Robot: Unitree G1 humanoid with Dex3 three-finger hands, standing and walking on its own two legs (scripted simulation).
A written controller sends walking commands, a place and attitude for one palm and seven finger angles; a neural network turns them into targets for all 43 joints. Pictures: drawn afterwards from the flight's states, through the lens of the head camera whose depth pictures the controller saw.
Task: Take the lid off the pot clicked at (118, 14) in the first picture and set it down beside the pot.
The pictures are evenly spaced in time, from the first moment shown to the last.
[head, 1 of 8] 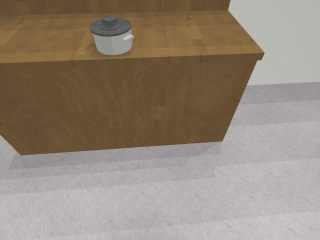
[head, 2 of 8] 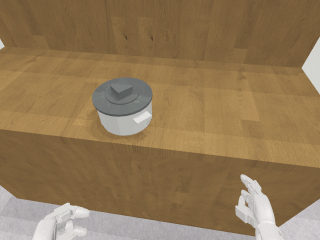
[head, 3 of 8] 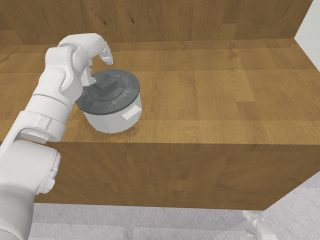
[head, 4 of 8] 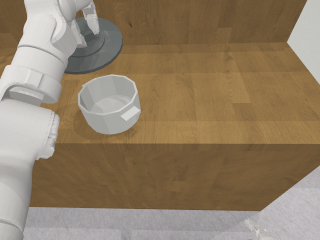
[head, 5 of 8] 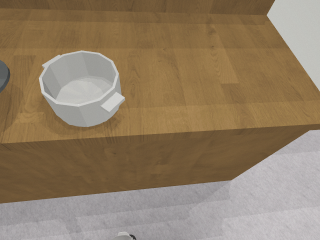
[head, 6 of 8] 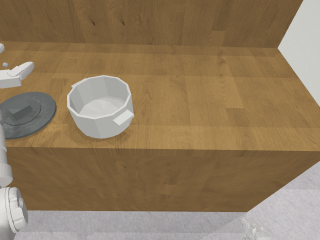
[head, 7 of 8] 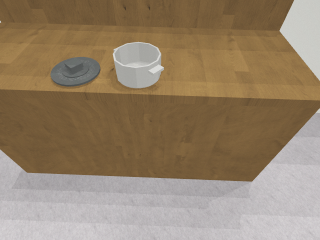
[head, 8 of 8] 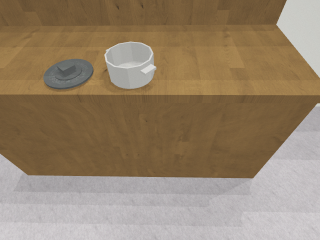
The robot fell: no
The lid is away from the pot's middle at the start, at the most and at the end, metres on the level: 0.00 0.26 0.25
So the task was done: yes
